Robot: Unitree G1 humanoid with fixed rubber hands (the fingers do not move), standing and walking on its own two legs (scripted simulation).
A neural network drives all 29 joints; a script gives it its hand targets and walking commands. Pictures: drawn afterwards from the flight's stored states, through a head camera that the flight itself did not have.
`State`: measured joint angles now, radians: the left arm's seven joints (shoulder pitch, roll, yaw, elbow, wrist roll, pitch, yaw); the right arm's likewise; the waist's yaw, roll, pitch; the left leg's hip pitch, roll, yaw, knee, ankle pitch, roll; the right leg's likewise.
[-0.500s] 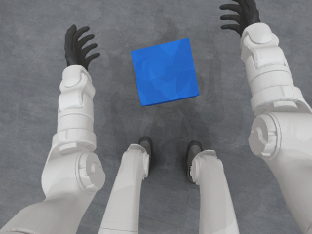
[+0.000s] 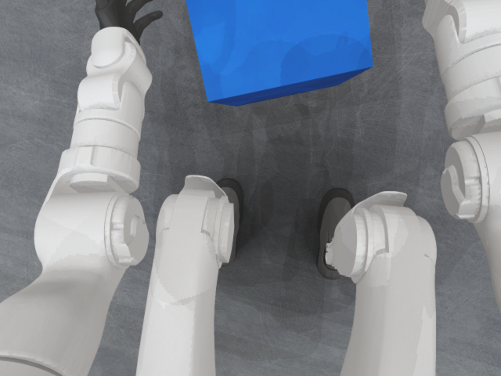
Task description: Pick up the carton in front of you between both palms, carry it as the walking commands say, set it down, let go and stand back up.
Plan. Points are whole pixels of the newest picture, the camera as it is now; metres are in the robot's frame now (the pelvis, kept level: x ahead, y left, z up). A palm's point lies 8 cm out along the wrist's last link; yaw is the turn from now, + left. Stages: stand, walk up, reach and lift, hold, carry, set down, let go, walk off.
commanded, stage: reach and lift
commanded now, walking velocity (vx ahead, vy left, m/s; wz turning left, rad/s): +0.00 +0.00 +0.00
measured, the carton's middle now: (275, 27) +0.54 +0.02 -0.29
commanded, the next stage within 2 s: none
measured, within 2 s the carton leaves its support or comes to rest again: leaves its support in 1.00 s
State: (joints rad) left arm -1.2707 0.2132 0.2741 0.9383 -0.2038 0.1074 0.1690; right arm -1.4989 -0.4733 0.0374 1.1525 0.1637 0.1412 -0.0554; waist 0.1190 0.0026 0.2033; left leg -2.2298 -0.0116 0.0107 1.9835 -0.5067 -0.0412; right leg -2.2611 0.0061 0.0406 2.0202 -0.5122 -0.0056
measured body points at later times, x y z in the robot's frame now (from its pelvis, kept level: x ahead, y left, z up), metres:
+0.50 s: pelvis +0.01 +0.00 -0.05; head +0.38 -0.02 +0.20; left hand +0.53 +0.19 -0.22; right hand +0.59 -0.15 -0.23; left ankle +0.12 +0.13 -0.38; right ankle +0.11 -0.12 -0.38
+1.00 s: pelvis +0.00 +0.00 -0.05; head +0.37 -0.03 +0.20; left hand +0.55 +0.18 -0.21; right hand +0.59 -0.13 -0.23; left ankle +0.12 +0.13 -0.38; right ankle +0.11 -0.12 -0.38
